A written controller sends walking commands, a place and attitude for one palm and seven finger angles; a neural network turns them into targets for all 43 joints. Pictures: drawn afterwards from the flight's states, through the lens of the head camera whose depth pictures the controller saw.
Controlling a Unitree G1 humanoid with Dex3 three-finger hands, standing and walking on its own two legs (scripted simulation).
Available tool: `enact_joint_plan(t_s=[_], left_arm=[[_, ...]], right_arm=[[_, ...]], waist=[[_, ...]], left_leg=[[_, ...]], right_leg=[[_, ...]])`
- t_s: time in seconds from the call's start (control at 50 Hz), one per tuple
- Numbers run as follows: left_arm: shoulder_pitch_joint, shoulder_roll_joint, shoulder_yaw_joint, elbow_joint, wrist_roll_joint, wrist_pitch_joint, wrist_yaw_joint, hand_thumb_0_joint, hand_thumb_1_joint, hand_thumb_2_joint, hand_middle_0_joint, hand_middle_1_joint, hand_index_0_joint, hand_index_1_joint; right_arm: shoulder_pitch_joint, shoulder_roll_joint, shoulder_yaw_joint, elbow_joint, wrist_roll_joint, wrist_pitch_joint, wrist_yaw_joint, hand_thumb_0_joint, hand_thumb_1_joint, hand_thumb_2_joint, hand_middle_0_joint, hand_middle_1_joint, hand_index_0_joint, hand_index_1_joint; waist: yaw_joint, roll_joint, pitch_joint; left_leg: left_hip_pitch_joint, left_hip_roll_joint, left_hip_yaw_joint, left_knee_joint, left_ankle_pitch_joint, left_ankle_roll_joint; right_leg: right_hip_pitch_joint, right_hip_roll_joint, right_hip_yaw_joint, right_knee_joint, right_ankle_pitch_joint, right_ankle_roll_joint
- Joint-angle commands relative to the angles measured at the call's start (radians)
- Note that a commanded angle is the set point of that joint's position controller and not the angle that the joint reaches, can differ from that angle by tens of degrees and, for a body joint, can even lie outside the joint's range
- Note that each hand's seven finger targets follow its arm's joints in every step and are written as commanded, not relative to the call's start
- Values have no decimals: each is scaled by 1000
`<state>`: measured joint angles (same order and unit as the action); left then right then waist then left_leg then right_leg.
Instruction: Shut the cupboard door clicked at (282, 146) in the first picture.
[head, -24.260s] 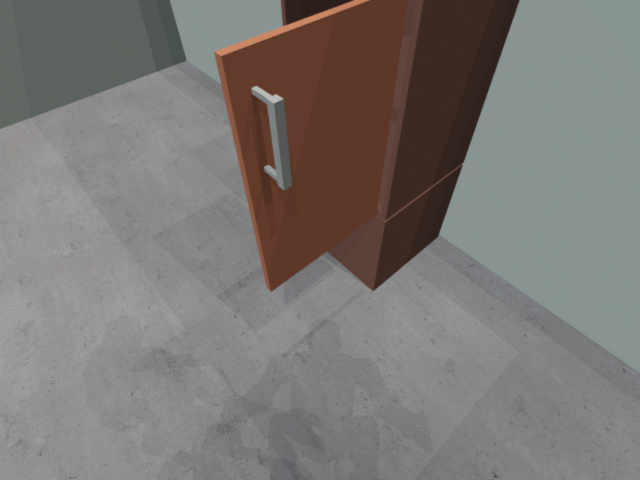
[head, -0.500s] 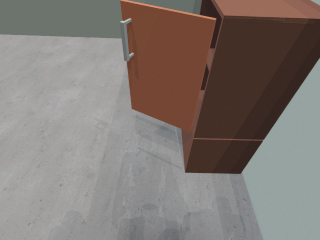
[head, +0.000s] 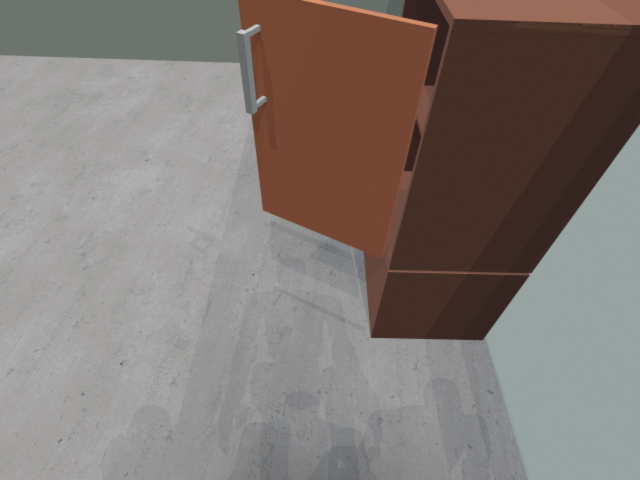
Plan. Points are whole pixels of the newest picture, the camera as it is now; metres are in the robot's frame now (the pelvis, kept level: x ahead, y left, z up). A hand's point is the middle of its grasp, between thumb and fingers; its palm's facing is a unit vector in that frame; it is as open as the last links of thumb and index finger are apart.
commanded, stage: look to check the result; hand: left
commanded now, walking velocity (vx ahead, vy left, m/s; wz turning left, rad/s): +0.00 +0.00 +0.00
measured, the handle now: (253, 71) +0.85 +0.19 +0.10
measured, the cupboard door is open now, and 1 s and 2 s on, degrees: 63 63 63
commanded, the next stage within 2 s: walk to a spot facing it in 0.16 s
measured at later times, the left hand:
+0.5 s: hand out of the picture +0.00 +0.19 -0.18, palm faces +0.09 -0.97 -0.22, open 7.4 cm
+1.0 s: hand out of the picture +0.04 +0.24 -0.16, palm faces +0.34 -0.90 -0.27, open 7.4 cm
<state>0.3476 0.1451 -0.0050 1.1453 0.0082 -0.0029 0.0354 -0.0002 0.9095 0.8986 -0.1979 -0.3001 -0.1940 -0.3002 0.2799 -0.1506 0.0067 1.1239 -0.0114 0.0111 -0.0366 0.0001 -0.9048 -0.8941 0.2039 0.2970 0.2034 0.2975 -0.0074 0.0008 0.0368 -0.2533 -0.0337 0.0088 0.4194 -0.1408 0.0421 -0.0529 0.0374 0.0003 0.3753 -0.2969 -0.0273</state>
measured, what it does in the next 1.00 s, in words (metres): lifts its right foot, turning left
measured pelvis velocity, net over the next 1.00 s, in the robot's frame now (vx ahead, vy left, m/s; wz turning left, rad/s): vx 0.00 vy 0.00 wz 0.38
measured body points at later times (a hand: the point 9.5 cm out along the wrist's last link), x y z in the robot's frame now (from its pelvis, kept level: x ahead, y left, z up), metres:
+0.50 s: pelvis +0.00 +0.00 -0.01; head +0.03 +0.01 +0.44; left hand +0.00 +0.24 -0.16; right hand +0.02 -0.23 -0.16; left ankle +0.05 +0.09 -0.74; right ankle -0.06 -0.10 -0.74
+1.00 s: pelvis +0.00 +0.00 +0.00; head +0.05 +0.03 +0.44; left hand +0.03 +0.29 -0.14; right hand +0.14 -0.23 -0.14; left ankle +0.04 +0.10 -0.74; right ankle +0.05 -0.16 -0.70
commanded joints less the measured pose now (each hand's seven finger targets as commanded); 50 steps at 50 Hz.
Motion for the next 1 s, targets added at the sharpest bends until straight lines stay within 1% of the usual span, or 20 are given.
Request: enact_joint_plan(t_s=[0.0,0.26,0.32,0.4,0.44,0.48,0.5,0.54,0.56,0.58,0.6,0.62,0.64,0.66,0.68,0.72,0.78,0.82,0.92,0.98], left_arm=[[76,106,22,-11,1,-7,8,0,900,900,-200,-300,-200,-300],[30,147,27,-23,2,-12,4,0,900,900,-200,-300,-200,-300],[46,120,30,-31,1,1,11,0,900,900,-200,-300,-200,-300],[25,159,59,-72,4,15,13,0,900,900,-200,-300,-200,-300],[22,177,73,-94,8,16,15,0,900,900,-200,-300,-200,-300],[-8,199,85,-126,11,15,17,0,900,900,-200,-300,-200,-300],[-32,205,88,-146,12,14,18,0,900,900,-200,-300,-200,-300],[-79,221,96,-178,21,14,21,0,900,900,-200,-300,-200,-300],[-100,238,102,-188,23,13,21,0,900,900,-200,-300,-200,-300],[-102,250,105,-196,20,12,17,0,900,900,-200,-300,-200,-300],[-88,252,105,-205,11,13,12,0,900,900,-200,-300,-200,-300],[-56,208,100,-225,0,17,6,0,900,900,-200,-300,-200,-300],[-84,181,85,-269,-2,17,8,0,900,900,-200,-300,-200,-300],[-147,189,91,-273,6,36,13,0,900,900,-200,-300,-200,-300],[-175,186,96,-280,9,38,9,0,900,900,-200,-300,-200,-300],[-185,183,98,-283,18,32,-6,0,900,900,-200,-300,-200,-300],[-157,173,99,-284,18,31,-13,0,900,900,-200,-300,-200,-300],[-167,177,97,-296,21,30,-14,0,900,900,-200,-300,-200,-300],[-191,181,91,-336,21,32,-13,0,900,900,-200,-300,-200,-300],[-130,190,92,-329,14,33,-8,0,900,900,-200,-300,-200,-300]], right_arm=[[50,-128,-22,-25,1,-12,-12,0,-900,-900,200,300,200,300],[7,-165,-26,-32,2,-18,-9,0,-900,-900,200,300,200,300],[19,-126,-22,-40,1,-7,-4,0,-900,-900,200,300,200,300],[-5,-154,-40,-81,-3,10,2,0,-900,-900,200,300,200,300],[-12,-153,-50,-106,-4,15,6,0,-900,-900,200,300,200,300],[-11,-140,-59,-130,-8,23,12,0,-900,-900,200,300,200,300],[-24,-134,-65,-142,-10,30,15,0,-900,-900,200,300,200,300],[-46,-130,-75,-172,-9,34,24,0,-900,-900,200,300,200,300],[-43,-127,-73,-183,-7,34,28,0,-900,-900,200,300,200,300],[-18,-127,-70,-184,-8,32,32,0,-900,-900,200,300,200,300],[42,-150,-73,-177,-14,26,32,0,-900,-900,200,300,200,300],[92,-215,-87,-179,-23,17,28,0,-900,-900,200,300,200,300],[137,-269,-97,-173,-24,19,20,0,-900,-900,200,300,200,300],[132,-288,-100,-165,-23,24,14,0,-900,-900,200,300,200,300],[86,-287,-102,-187,-25,24,11,0,-900,-900,200,300,200,300],[14,-261,-95,-213,-26,15,8,0,-900,-900,200,300,200,300],[-10,-261,-98,-223,-21,10,9,0,-900,-900,200,300,200,300],[-2,-271,-104,-228,-20,12,11,0,-900,-900,200,300,200,300],[-13,-286,-122,-245,-24,26,20,0,-900,-900,200,300,200,300],[-59,-285,-132,-268,-23,36,25,0,-900,-900,200,300,200,300]], waist=[[-2,12,61],[0,1,32],[4,-7,36],[11,16,42],[16,-31,16],[9,-120,12],[8,-156,33],[-2,-140,83],[-16,-116,90],[-27,-93,62],[-49,-8,1],[-56,240,-52],[-66,305,-72],[-74,183,-83],[-57,115,-44],[-25,46,-6],[-14,79,-61],[-21,72,-89],[-30,159,-95],[-3,189,-104]], left_leg=[[96,127,-130,-83,46,5],[117,131,-126,-80,97,3],[68,119,-136,-40,130,2],[-60,114,-195,1,90,12],[-118,87,-182,67,81,5],[-152,41,-88,227,21,-22],[-167,32,-43,344,-135,-38],[-220,69,-7,451,-327,-49],[-203,91,-2,379,-326,-51],[-144,76,28,261,-237,-49],[-3,79,2,148,46,-22],[115,240,-302,51,460,85],[129,387,-516,-66,563,205],[80,390,-567,-122,243,187],[12,366,-557,-156,-23,159],[-41,291,-487,-185,-184,117],[8,239,-414,-171,-130,101],[52,223,-419,-158,-99,105],[43,194,-460,-133,-105,112],[-39,157,-455,-105,-87,88]], right_leg=[[-160,-115,87,-94,56,-25],[-127,-125,89,-105,102,-22],[-110,-138,52,-54,115,-13],[-82,-161,27,17,93,-31],[-44,-210,40,25,132,-56],[-49,-316,87,4,205,-112],[-76,-370,101,-6,294,-150],[-78,-423,65,34,502,-182],[-73,-421,22,94,572,-163],[-54,-380,-39,196,644,-120],[-114,-316,-108,361,604,-46],[-283,-172,-166,580,286,48],[-377,-75,-90,745,-357,54],[-406,-89,16,811,-353,42],[-434,-106,44,823,-271,45],[-462,-113,49,786,-128,60],[-458,-95,32,700,-82,77],[-460,-76,22,641,-87,85],[-407,-38,12,469,-132,88],[-255,-3,-8,301,-105,77]])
